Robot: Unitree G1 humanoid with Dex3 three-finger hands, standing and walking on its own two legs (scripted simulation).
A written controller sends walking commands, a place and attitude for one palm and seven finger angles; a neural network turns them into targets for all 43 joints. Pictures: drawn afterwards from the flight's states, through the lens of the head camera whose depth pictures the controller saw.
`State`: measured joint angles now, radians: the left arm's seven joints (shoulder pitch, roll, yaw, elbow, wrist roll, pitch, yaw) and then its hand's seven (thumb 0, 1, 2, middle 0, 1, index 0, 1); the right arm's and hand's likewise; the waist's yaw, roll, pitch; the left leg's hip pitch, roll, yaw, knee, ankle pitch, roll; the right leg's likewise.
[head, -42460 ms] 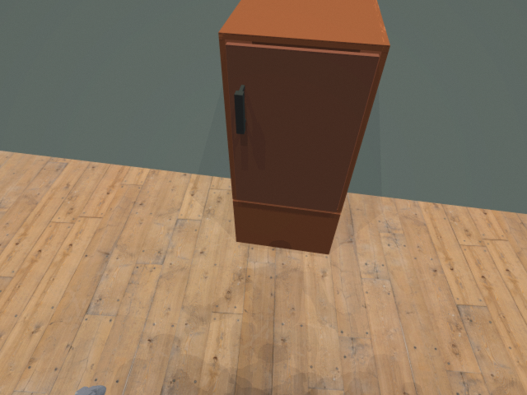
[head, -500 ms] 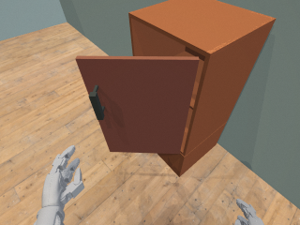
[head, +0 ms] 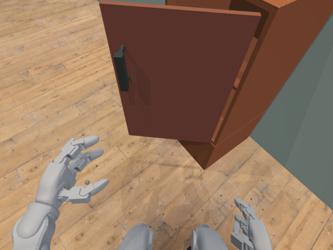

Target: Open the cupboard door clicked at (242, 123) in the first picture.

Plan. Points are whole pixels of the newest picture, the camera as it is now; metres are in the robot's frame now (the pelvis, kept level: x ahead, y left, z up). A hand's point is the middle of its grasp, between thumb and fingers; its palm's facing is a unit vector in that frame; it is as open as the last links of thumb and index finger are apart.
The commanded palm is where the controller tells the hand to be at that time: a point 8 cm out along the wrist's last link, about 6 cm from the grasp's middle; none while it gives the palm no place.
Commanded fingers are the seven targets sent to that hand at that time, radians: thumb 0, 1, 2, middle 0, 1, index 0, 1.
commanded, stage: raise the hand with hooked fingers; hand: left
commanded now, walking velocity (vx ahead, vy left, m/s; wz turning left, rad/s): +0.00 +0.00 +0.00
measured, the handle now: (123, 68) +0.59 +0.17 +0.07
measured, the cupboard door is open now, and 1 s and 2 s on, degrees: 48 48 48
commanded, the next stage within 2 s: move the hooked fingers beside the handle in 1.38 s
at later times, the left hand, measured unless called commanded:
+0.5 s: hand (57, 162) +0.28 +0.25 +0.07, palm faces +0.01 -1.00 -0.06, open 13.3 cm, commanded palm +0.26 +0.30 +0.07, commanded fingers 0.00 -0.50 0.30 -0.30 -1.20 -0.30 -1.20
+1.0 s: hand (57, 139) +0.33 +0.26 +0.09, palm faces -0.03 -1.00 -0.02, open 14.0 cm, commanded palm +0.30 +0.31 +0.09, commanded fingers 0.00 -0.50 0.30 -0.30 -1.20 -0.30 -1.20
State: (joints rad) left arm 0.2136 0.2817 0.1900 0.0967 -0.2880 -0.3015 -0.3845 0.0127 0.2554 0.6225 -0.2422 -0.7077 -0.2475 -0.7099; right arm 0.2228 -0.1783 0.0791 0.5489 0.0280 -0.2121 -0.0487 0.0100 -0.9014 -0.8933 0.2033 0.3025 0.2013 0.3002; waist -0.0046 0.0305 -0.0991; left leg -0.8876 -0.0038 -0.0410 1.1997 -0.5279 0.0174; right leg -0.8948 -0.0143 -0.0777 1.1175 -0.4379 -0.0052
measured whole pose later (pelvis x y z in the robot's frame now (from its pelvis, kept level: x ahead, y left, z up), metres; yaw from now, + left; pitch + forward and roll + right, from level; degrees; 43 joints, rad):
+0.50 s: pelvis +0.02 +0.01 +0.02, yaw +0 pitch +12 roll -3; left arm 0.19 0.34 0.31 0.13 -0.32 -0.31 -0.36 0.00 -0.33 0.37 -0.29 -1.08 -0.29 -1.08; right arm 0.25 -0.27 0.04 0.51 0.02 -0.24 -0.07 0.01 -0.90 -0.89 0.20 0.30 0.20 0.30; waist -0.01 0.01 -0.11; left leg -0.80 -0.01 -0.03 1.10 -0.52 0.04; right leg -0.81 -0.02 -0.07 1.01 -0.42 0.01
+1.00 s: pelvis +0.03 -0.01 +0.03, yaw -1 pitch +13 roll -2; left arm -0.02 0.43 0.44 0.42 -0.38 -0.27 -0.56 -0.01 -0.50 0.30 -0.30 -1.20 -0.30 -1.20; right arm 0.29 -0.30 0.04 0.54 0.03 -0.20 -0.07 0.01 -0.90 -0.89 0.20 0.30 0.20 0.30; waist -0.02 0.02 -0.10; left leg -0.77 0.01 -0.03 1.04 -0.51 0.01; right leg -0.78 0.01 -0.07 0.97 -0.42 -0.01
